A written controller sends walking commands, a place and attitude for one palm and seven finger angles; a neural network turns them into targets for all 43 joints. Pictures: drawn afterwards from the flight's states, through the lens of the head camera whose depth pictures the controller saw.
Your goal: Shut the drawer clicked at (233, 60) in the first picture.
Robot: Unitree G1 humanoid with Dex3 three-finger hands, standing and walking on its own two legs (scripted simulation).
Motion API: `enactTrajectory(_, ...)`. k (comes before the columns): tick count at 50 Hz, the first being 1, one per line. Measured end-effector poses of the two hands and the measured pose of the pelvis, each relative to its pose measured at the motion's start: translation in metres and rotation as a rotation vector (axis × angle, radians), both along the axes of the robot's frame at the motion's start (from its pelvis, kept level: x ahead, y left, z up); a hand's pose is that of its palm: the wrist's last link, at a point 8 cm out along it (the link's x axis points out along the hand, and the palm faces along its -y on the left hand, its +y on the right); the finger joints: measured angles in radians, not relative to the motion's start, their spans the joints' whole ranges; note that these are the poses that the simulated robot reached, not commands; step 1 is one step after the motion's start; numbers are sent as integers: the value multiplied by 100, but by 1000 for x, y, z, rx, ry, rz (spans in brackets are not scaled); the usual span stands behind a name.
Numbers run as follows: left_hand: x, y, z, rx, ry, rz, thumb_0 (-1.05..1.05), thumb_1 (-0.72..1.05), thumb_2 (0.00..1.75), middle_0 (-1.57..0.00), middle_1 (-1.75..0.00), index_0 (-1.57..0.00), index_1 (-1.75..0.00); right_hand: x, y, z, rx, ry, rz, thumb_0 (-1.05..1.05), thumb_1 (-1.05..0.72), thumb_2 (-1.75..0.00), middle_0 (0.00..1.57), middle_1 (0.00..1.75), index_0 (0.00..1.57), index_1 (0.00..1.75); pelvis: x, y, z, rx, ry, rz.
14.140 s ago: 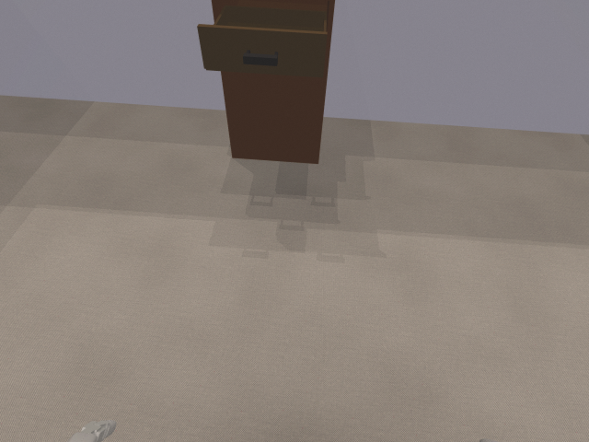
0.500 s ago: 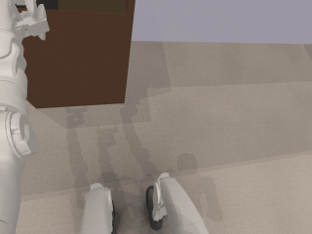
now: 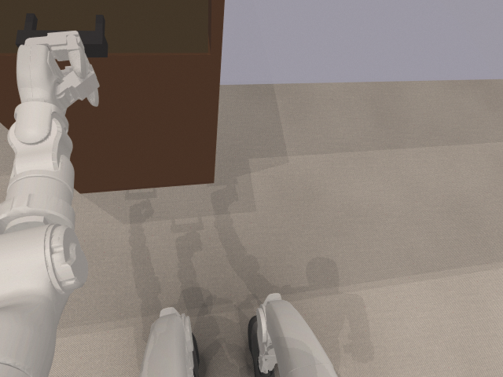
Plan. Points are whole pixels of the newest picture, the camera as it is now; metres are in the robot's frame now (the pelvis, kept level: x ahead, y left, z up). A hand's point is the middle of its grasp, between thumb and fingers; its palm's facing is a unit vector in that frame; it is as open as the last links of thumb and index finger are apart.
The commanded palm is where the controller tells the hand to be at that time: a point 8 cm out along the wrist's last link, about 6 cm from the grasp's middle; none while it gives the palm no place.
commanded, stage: draw the hand back to the body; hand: left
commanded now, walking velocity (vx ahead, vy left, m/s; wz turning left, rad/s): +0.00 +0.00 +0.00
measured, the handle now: (65, 32) +0.63 +0.21 +0.06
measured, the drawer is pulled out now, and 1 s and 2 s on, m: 0.00 0.00 0.00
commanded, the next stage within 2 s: step back with the hand held close in 1.46 s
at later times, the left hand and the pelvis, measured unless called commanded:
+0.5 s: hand (30, 116) +0.43 +0.20 +0.13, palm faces +0.04 -1.00 -0.04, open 3.3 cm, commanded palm +0.39 +0.25 +0.14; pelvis +0.05 +0.00 +0.07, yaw +2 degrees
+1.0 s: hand out of the picture +0.29 +0.23 +0.22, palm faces +0.34 -0.90 -0.28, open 3.3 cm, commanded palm +0.24 +0.27 +0.24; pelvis +0.06 +0.00 +0.12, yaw +3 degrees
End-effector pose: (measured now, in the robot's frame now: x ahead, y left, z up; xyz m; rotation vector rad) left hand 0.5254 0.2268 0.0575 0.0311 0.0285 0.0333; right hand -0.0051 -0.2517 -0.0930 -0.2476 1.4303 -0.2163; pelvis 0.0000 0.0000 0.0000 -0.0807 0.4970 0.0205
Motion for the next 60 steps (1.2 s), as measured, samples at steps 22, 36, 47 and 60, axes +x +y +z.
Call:
enactTrajectory(22, -100, 22, 66, 13, -48, 11, 2, 90, 90, -140, -160, -140, -160, 130, 1, 56, 52, -279, 46, 0, -91, -90, 20, 30, 21, 29, 51, -2, 63, 35, -172, 11)
enactTrajectory(36, -190, 32, 117, 172, 23, 123, 1, 90, 90, -140, -160, -140, -160, 226, 19, 107, 60, -604, 146, 1, -91, -90, 20, 30, 20, 29, 53, -1, 92, 66, -360, 25)
enactTrajectory(47, -253, 45, 169, 252, -9, 300, 2, 90, 90, -140, -160, -140, -160, 258, 49, 136, 115, -722, 251, 1, -91, -90, 20, 30, 21, 30, 55, -3, 113, 85, -493, 37)
enactTrajectory(60, -320, 47, 216, 360, -102, 372, 1, 89, 90, -141, -160, -140, -160, 250, 43, 137, 129, -736, 274, 1, -90, -90, 20, 30, 21, 30, 55, -9, 119, 88, -552, 38)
